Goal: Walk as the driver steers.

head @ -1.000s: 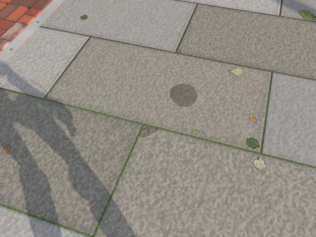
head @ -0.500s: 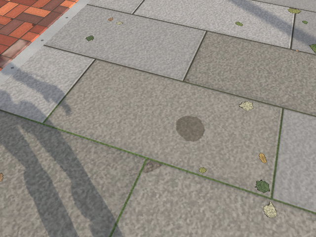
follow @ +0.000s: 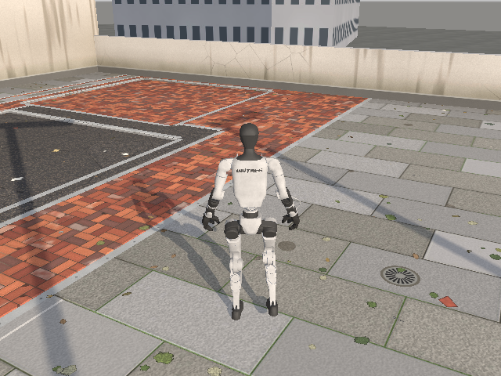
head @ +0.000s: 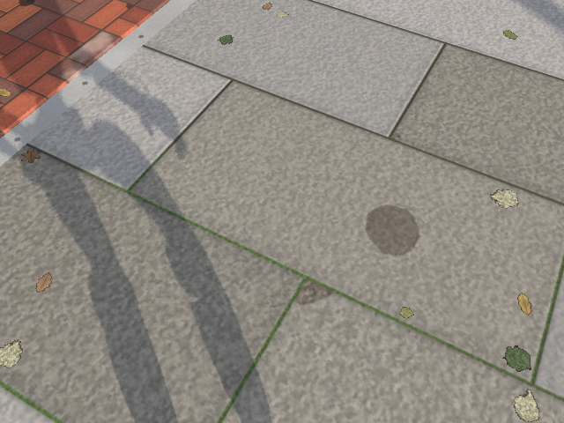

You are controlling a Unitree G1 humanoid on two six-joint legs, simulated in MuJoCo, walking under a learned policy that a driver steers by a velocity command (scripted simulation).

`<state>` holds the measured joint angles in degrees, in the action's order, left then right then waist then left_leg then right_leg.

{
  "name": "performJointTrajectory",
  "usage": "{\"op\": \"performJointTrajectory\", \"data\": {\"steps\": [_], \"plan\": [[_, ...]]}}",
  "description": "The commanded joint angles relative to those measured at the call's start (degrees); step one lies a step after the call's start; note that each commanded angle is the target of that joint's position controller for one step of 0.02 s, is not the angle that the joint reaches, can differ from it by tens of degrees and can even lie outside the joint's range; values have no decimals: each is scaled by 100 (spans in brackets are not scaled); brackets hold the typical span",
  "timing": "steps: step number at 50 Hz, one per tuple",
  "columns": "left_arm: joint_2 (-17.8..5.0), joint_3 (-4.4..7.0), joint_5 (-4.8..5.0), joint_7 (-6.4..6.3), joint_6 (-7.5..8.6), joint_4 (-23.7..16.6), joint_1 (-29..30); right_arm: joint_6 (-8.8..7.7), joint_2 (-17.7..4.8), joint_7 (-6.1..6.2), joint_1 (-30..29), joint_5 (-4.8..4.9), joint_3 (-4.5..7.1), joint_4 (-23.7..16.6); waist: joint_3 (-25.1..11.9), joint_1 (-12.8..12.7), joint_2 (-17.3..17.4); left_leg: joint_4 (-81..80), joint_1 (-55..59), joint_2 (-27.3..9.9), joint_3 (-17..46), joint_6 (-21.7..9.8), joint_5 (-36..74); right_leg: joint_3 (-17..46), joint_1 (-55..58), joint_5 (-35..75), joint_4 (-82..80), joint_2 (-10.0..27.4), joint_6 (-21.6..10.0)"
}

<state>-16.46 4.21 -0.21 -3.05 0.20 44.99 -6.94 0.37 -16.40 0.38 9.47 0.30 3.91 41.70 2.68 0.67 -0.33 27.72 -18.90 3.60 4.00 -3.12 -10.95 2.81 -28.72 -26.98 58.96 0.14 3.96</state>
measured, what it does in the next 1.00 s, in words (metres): walks ahead, turning left: right foot, then left foot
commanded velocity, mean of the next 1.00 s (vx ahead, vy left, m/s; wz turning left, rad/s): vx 0.18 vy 0.00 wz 0.51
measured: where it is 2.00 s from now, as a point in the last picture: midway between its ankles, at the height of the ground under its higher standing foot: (124, 340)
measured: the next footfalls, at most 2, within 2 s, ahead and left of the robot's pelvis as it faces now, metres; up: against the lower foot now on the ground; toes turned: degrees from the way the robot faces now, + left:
right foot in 0.18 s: +0.09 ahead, -0.14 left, +0.00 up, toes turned +12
left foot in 0.62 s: -0.02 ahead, +0.09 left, +0.00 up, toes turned +25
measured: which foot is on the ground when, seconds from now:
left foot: down 0.00-0.18, up 0.20-0.60, down 0.62-1.00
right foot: up 0.00-0.16, down 0.18-0.60, up 0.62-1.00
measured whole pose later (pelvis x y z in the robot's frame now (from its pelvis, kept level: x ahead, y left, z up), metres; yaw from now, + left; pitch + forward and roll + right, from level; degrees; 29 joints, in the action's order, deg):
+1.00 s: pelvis +0.13 +0.07 +0.00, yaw +32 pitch +3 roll -1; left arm -16.3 3.3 0.9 3.5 5.6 40.2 -1.4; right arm -2.8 -15.4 1.1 25.8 1.0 2.8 43.5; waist 1.2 4.6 -2.5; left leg 14.3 4.5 2.2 6.5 -3.5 -21.0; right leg 0.1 -35.6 3.2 31.3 1.2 0.3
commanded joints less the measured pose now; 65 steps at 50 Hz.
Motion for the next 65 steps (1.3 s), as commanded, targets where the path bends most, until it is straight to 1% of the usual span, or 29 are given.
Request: {"op": "performJointTrajectory", "data": {"steps": [1, 5, 8, 9, 10, 11, 12, 15, 22, 24, 27, 29, 30, 31, 32, 33, 34, 36, 42, 50, 52, 54, 55, 56, 57, 58, 60, 61, 65], "plan": [[-335, 61, 32, -7, 55, -267, -311, 12, -1007, 126, -189, 21, 290, -454, -883, -147, 710, -707, 533, -1188, 1330, -1069, 2245, 60, 336, 445, -975, -124, 145], [-462, 77, 67, 91, 78, -379, -152, 107, -1016, 161, -251, 61, 313, -547, -939, -66, 1005, -695, 417, -1168, 1823, -921, 1336, 107, 830, 814, -1927, -281, 111], [-536, 146, 70, 184, 164, -333, -455, 184, -893, 198, -405, 122, 270, -640, -835, -306, 993, -323, 197, -887, 2041, -550, 717, 23, 1624, 1659, -3478, -255, -106], [-826, 234, 1, 165, 173, -328, -633, 190, -699, 213, -230, 100, 212, -648, -898, -276, 600, 208, -280, -605, 1823, -241, -154, 515, 2230, 1843, -3824, 425, -367], [-1365, 340, -133, 118, 115, -409, -540, 157, -347, 195, 64, 55, 130, -739, -844, 44, -1021, 1543, -1374, 318, 775, 140, -1925, 1997, 2678, 2668, -4078, 1791, -1097], [-1227, 308, -327, 157, 127, -500, -453, 77, -767, 178, 62, 12, 260, -804, -810, -38, -1501, 2848, -1740, 237, 519, 350, -2638, 2909, 2180, 2786, -4338, 2474, -1864], [-903, 211, -305, 147, 159, -661, -122, 79, -1136, 167, 149, 51, 391, -685, -658, 53, -989, 3611, -1688, -10, 611, 428, -2230, 2453, 1942, 2516, -4343, 2256, -1897], [-527, 88, -60, 77, 136, -777, 389, 263, -908, 187, 422, 51, 400, -432, -360, 151, -704, 4464, -1738, -139, 322, 707, -1275, 1051, 1716, 2217, -4246, 1443, -1432], [-885, 221, -63, -23, -16, -704, -205, 244, -457, 7, -258, 73, 179, -1002, -605, -340, -944, 2621, -1349, -581, -307, 872, -1196, 270, 2438, 2771, -4145, 1622, -1673], [-1061, 298, 18, 40, -17, -715, -248, 247, -477, -68, -219, 91, 160, -1053, -700, -379, -1002, 2065, -833, -579, -596, 708, -1289, 183, 2178, 1675, -4336, 1684, -1629], [-1153, 334, 156, 148, 50, -695, -215, 239, -595, -164, 10, 116, 205, -1015, -517, -234, -1014, 1172, -158, -515, -832, 317, -1196, 195, 1731, 365, -4479, 1796, -1496], [-988, 292, 231, 199, 77, -635, -104, 188, -538, -193, 742, 131, 243, -654, -523, 149, -743, 132, 993, -266, -1103, 11, -701, -209, 1138, -86, -3965, 1590, -1226], [-663, 209, 172, 236, 94, -579, -196, 153, -656, -151, 1371, 164, 323, -370, -649, 328, -223, -156, 1934, -216, -881, -164, -892, -663, 520, -299, -3026, 1290, -949], [-197, 58, -10, 316, 131, -753, 53, 97, -1157, -69, 1981, 166, 457, -288, -569, 532, 1278, -741, 2739, -1565, 1246, -668, -1331, -1283, -1004, -840, -572, 675, -417], [-281, 84, 32, 323, 288, -1222, 520, -111, -1723, -134, 1821, 36, 490, -551, -335, 476, 1759, -1534, 2546, -2558, 3885, -1772, -2392, -429, -2641, -1030, 420, -79, -314], [-697, 170, 194, 355, 425, -1273, 856, -267, -1262, -158, 1564, -40, 375, -606, -42, 536, 1117, -1894, 2319, -2563, 3730, -1768, -2777, 105, -2838, -522, 792, 261, -456], [-875, 227, 235, 395, 505, -1199, 702, -354, -984, -135, 1273, -17, 254, -619, 182, 286, 1019, -1890, 2146, -2345, 3193, -1516, -2557, 145, -2801, 222, 624, 396, -563], [-866, 252, -13, 378, 577, -945, 393, -361, -786, -68, 935, 50, 163, -687, 174, 69, 764, -1793, 1885, -1816, 2203, -1143, -1358, 99, -2284, 1178, 84, 529, -448], [-370, 62, 22, 480, 597, -846, 781, -392, -774, 94, 1416, 14, 135, -406, 13, 248, 667, -1753, 1715, -1251, 849, -766, 902, -230, -1343, 2942, -1690, 210, -157], [-416, -23, 130, 711, 694, -1129, 1521, -344, -905, 104, 1832, 99, 167, 42, 426, 447, 729, -1524, 2104, -1674, 942, -728, 1446, -316, -946, 2877, -2982, 93, -515], [-570, 42, 110, 689, 698, -1073, 1191, -310, -995, 119, 1728, 87, 192, 55, 156, 233, 870, -1058, 2302, -1667, 869, -616, 2991, -491, -327, 2445, -3036, -102, -702], [-919, 213, 76, 572, 665, -794, -92, -263, -991, 127, 1593, 57, 162, 32, -836, -469, 891, 543, 2032, -1312, 528, -395, 4953, -707, 1636, 2525, -3089, -294, -1075], [-1190, 265, -6, 510, 644, -632, -1229, -266, -767, 127, 1573, -46, 64, -86, -1758, -908, 489, 2173, 781, -1060, 504, -231, 3547, 346, 3648, 2576, -2759, 664, -1498], [-1556, 357, -25, 541, 633, -389, -1793, -357, -18, 67, 2466, 23, -139, -112, -2841, -481, -1506, 4522, -1404, 97, 370, 208, -1273, 3426, 5720, 1210, -3276, 2238, -2518], [-948, 205, 99, 550, 638, -358, -1767, -453, -609, 48, 2039, 144, -44, -36, -2602, -746, -1223, 5126, -2014, 30, 874, 190, -2048, 4174, 5468, 456, -4089, 2196, -2385], [-763, 136, 113, 496, 606, -377, -1304, -504, -882, 17, 1292, 266, 46, -240, -1461, -724, -866, 5184, -2416, -298, 645, 163, -1674, 3130, 4570, 530, -4192, 2004, -2104], [-590, 60, 12, 460, 553, -426, -719, -577, -763, 6, 678, 90, 17, -374, -539, -364, -50, 4499, -2093, -802, 250, 137, -950, 1989, 2910, 1644, -4455, 1540, -1870], [-515, 23, -58, 453, 576, -444, -602, -548, -698, -9, 783, 66, 33, -349, -464, -156, -180, 4289, -1770, -967, 258, 136, -765, 1680, 2461, 1937, -4627, 1376, -1842], [-618, 45, 56, 444, 674, -291, -572, -405, -333, 1, 793, 15, -66, -350, -173, 61, -351, 3372, -1646, -1151, 35, 338, -511, 951, 1691, 2481, -5169, 1244, -1981]]}}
